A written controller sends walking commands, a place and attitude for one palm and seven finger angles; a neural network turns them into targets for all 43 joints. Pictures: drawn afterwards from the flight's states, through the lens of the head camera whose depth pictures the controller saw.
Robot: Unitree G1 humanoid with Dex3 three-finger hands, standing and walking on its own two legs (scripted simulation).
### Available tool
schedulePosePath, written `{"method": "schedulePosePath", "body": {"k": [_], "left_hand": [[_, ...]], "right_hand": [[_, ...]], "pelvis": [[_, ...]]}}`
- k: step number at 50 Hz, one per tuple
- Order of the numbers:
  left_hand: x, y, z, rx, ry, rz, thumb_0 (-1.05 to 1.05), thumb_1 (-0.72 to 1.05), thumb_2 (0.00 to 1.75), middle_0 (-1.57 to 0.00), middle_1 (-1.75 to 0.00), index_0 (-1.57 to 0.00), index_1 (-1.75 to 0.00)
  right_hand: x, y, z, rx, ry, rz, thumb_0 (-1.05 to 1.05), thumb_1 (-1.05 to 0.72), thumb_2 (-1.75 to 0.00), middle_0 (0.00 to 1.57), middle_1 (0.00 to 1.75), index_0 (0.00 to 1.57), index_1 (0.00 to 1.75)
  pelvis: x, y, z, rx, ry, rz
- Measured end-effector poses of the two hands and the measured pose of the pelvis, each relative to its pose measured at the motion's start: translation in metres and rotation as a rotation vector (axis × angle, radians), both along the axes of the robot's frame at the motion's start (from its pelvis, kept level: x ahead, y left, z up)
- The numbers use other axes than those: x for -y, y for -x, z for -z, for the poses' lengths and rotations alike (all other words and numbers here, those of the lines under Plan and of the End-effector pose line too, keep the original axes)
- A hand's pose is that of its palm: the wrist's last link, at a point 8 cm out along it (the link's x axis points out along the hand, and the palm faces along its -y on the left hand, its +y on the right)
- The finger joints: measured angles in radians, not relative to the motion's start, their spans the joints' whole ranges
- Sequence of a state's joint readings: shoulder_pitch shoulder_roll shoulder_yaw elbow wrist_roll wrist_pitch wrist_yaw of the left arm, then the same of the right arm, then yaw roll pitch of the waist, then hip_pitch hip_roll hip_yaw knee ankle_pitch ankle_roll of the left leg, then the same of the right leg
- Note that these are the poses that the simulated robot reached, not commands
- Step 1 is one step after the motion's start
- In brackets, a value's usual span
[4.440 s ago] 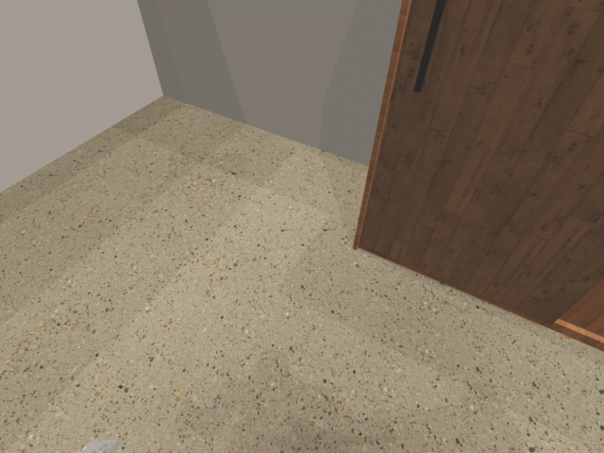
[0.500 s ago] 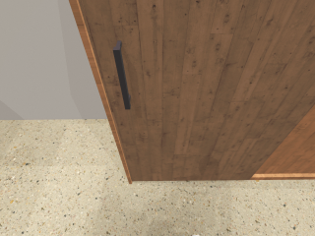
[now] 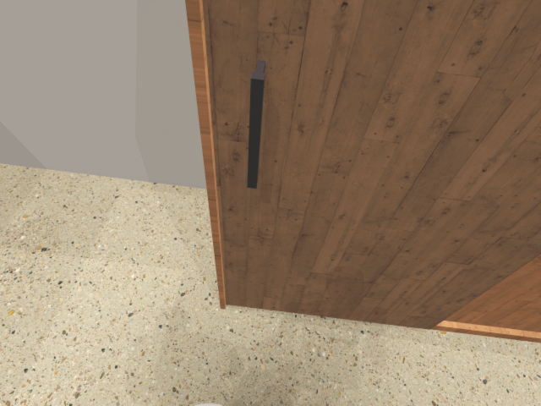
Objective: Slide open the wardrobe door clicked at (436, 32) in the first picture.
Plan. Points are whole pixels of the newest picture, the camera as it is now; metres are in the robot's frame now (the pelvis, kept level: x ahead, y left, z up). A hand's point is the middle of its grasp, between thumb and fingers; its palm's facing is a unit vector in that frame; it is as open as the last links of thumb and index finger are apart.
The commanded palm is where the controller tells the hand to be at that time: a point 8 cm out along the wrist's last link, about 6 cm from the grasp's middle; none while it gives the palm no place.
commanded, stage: come to a stop and stand still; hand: left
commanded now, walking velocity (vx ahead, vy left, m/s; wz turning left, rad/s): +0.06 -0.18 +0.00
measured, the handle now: (256, 131) +0.49 +0.08 +0.13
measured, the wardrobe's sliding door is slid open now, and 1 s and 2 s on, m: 0.00 0.00 0.00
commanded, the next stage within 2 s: look again from close up in 1.52 s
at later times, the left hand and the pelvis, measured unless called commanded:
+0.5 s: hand out of the picture -0.01 +0.15 -0.16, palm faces +0.00 -0.98 -0.20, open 7.3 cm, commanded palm none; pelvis -0.04 -0.02 +0.01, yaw -1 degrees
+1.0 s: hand out of the picture -0.06 +0.11 -0.17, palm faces +0.02 -0.99 -0.12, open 7.3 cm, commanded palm none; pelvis -0.03 -0.03 +0.01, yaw -1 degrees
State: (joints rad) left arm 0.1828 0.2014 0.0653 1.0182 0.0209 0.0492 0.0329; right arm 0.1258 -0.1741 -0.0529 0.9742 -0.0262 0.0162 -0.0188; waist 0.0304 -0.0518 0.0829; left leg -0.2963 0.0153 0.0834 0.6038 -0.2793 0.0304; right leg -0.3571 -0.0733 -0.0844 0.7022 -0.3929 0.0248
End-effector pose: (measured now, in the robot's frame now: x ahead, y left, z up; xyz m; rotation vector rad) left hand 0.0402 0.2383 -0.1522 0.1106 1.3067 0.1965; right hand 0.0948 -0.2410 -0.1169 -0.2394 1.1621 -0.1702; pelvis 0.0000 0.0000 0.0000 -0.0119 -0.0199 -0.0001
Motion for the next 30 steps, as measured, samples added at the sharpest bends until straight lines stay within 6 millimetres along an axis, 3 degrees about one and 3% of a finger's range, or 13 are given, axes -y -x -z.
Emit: {"method": "schedulePosePath", "body": {"k": [7,11,21,30], "left_hand": [[-0.014,0.031,-0.010,-0.068,0.018,0.002,0.00,0.91,0.90,-0.20,-0.30,-0.20,-0.30],[-0.013,0.044,-0.014,-0.116,0.021,0.026,0.00,0.91,0.90,-0.20,-0.30,-0.20,-0.30],[0.021,0.048,-0.018,-0.047,-0.007,0.067,0.00,0.91,0.90,-0.20,-0.30,-0.20,-0.30],[0.052,0.073,-0.017,-0.079,0.012,0.066,0.00,0.93,0.90,-0.20,-0.30,-0.20,-0.30]], "right_hand": [[-0.029,0.017,-0.011,-0.018,-0.023,0.008,0.00,-0.91,-0.90,0.20,0.30,0.20,0.30],[-0.026,0.036,-0.011,-0.022,-0.023,0.061,-0.01,-0.93,-0.90,0.20,0.30,0.21,0.30],[0.006,0.131,0.015,-0.196,-0.065,0.147,0.00,-0.92,-0.90,0.20,0.30,0.21,0.30],[0.000,0.197,0.022,-0.328,-0.129,0.174,0.00,-0.91,-0.90,0.20,0.30,0.20,0.30]], "pelvis": [[-0.012,0.004,-0.015,-0.012,0.012,0.016],[-0.013,0.010,-0.018,-0.013,0.019,0.028],[0.011,0.035,-0.010,0.002,-0.015,0.025],[0.030,0.041,-0.011,0.022,-0.005,0.017]]}}
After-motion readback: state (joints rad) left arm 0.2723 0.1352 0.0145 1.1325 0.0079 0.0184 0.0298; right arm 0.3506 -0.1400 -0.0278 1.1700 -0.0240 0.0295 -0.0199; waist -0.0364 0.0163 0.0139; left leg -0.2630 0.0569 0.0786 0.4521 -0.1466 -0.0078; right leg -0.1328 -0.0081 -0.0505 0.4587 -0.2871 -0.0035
